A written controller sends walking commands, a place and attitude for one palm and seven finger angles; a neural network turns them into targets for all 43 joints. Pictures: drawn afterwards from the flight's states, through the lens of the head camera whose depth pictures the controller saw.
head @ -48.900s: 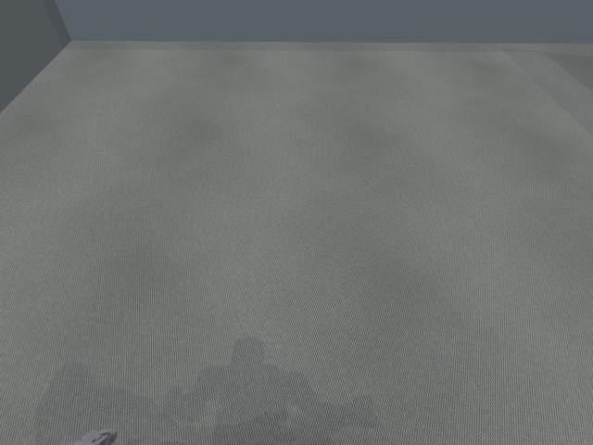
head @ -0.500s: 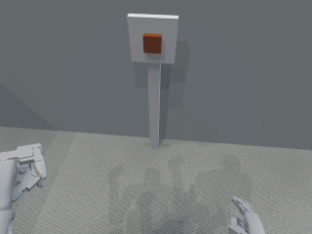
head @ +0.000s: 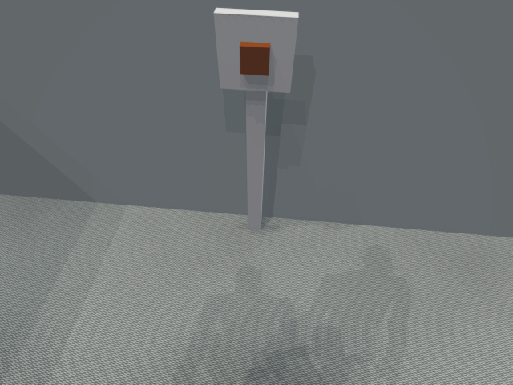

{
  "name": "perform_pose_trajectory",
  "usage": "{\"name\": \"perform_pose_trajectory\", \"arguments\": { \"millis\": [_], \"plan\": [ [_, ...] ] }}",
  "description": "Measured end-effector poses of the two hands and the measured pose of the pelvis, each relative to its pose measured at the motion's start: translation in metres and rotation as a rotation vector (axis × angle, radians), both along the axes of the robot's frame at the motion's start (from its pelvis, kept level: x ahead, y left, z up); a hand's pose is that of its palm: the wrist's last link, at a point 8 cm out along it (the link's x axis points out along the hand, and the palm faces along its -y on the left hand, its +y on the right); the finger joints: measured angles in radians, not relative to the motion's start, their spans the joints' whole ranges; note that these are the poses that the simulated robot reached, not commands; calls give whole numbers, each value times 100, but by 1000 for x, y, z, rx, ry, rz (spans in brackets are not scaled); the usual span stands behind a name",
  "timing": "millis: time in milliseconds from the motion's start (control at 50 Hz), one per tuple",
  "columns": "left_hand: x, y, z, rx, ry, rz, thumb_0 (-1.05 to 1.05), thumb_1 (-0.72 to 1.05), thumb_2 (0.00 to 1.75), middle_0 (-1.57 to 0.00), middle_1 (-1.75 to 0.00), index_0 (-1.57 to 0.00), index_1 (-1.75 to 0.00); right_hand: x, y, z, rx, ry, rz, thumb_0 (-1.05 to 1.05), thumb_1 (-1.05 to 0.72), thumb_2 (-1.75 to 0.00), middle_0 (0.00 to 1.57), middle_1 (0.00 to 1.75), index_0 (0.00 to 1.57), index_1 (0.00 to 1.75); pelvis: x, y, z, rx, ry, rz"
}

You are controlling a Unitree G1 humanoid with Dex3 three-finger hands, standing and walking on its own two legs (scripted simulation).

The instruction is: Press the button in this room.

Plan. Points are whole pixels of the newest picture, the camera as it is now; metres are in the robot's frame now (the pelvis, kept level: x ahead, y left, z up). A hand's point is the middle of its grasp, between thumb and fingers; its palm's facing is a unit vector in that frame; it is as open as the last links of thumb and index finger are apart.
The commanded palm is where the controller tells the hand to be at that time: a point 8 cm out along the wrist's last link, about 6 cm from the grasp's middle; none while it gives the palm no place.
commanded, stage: let the arm hang, fingers relaxed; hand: left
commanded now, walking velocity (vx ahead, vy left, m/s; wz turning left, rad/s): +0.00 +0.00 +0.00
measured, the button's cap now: (255, 58) +0.82 +0.06 +0.09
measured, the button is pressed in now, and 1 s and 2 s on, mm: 0 0 0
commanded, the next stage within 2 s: stand and wait in 0.56 s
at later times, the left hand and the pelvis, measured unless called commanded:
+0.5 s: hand out of the picture +0.00 +0.15 -0.18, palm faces +0.04 -0.99 -0.16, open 7.3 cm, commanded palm none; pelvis +0.00 +0.00 +0.00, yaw -1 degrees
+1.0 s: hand out of the picture +0.00 +0.16 -0.17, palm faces +0.03 -0.98 -0.18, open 7.4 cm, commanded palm none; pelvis +0.01 -0.01 +0.00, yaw -1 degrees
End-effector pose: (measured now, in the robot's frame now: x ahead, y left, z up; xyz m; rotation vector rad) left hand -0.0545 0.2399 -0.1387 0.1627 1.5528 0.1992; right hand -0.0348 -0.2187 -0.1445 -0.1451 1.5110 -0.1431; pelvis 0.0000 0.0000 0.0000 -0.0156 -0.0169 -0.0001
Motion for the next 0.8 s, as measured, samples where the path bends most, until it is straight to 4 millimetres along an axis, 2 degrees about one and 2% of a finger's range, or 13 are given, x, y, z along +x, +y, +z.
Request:
{"name": "perform_pose_trajectory", "arguments": {
  "millis": [60,120,280,340,420,800],
  "plan": [
    [-6,-5,2,-3,14,5,1,91,89,-49,-65,-49,-64,-7,11,-4,28,6,-20,1,-90,-90,20,30,20,29,0,1,0,3,-4,-4],
    [-3,-11,0,-12,3,6,1,91,89,-39,-53,-39,-53,-8,20,-7,49,-1,-33,1,-90,-90,20,30,20,29,0,2,0,6,-7,-8],
    [28,-33,-8,-58,-90,-4,1,91,89,-24,-35,-24,-35,2,28,-9,64,-47,-47,1,-90,-90,20,30,20,29,0,1,0,11,-8,-13],
    [40,-39,-10,-73,-123,-10,0,91,89,-22,-33,-22,-33,6,27,-8,58,-63,-50,1,-90,-90,20,30,20,29,1,0,-1,11,-7,-14],
    [44,-39,-11,-72,-127,-15,1,92,89,-21,-31,-21,-31,9,22,-7,43,-71,-53,1,-91,-90,20,30,20,29,3,-1,0,11,-7,-16],
    [44,-31,-5,-41,-98,-13,0,91,89,-20,-30,-20,-30,19,5,-4,20,-58,-41,1,-90,-90,19,30,20,29,10,-7,2,12,-12,-17]
  ]
}}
